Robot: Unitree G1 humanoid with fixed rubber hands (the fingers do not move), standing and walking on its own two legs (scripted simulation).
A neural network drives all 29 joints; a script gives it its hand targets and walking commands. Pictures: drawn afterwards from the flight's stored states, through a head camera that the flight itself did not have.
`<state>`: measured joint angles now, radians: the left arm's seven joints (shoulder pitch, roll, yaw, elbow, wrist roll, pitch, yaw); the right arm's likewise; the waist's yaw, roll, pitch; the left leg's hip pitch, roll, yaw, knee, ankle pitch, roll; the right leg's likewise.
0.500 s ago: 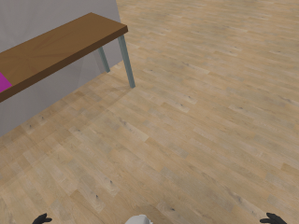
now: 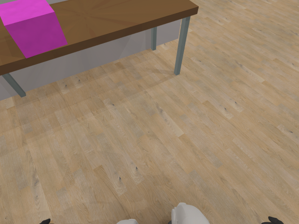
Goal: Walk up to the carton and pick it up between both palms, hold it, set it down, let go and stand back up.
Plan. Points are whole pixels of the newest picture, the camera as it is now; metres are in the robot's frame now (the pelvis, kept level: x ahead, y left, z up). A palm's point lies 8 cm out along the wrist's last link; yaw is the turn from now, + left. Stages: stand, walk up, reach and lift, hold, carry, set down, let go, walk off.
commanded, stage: walk up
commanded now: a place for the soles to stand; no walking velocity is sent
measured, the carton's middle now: (33, 25) +1.02 +0.57 -0.05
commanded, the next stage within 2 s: none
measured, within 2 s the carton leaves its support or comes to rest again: neither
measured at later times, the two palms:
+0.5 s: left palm out of the picture +0.06 +0.47 -0.07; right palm (206, 154) +0.32 -0.17 -0.10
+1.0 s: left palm out of the picture +0.16 +0.54 -0.08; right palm (166, 135) +0.41 -0.05 -0.13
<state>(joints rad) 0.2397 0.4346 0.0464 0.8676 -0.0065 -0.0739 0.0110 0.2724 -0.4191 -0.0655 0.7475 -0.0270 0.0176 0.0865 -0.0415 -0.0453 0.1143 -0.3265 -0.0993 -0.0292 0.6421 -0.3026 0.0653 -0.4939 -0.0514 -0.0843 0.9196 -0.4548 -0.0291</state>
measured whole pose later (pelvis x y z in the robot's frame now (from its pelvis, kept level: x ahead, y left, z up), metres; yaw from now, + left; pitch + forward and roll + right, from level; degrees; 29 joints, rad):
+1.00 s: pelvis +0.24 +0.21 -0.01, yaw +24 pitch -4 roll +0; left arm 0.32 0.41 0.06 0.85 0.02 -0.11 0.00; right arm 0.32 -0.42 -0.05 0.85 -0.02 -0.01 0.05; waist 0.00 0.06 0.09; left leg -0.43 -0.07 -0.06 1.04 -0.50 0.05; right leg -0.33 -0.07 -0.11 0.76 -0.36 -0.01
